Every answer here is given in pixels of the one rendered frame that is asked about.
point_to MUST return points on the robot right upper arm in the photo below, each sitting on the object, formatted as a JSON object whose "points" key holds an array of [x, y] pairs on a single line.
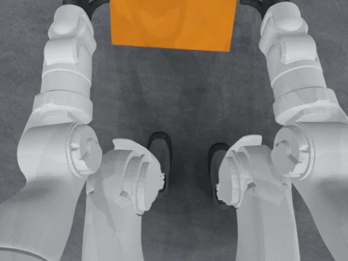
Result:
{"points": [[314, 155]]}

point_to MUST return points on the right robot thigh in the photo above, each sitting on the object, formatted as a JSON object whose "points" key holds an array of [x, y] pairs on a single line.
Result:
{"points": [[265, 214]]}

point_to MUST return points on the left robot forearm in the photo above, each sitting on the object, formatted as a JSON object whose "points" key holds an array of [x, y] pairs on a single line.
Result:
{"points": [[67, 71]]}

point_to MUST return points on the robot right hand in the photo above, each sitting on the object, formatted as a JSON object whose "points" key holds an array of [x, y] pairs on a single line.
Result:
{"points": [[261, 6]]}

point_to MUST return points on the robot left upper arm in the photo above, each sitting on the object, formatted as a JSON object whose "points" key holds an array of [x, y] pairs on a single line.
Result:
{"points": [[56, 161]]}

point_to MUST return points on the robot left shin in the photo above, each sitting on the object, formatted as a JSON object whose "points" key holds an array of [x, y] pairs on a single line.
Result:
{"points": [[126, 144]]}

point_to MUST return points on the carton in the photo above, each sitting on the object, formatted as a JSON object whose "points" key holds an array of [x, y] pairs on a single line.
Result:
{"points": [[193, 25]]}

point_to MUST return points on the robot left hand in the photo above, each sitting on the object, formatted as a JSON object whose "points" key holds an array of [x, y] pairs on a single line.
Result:
{"points": [[89, 8]]}

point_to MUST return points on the right robot forearm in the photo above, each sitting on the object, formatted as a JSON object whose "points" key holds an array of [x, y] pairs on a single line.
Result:
{"points": [[295, 72]]}

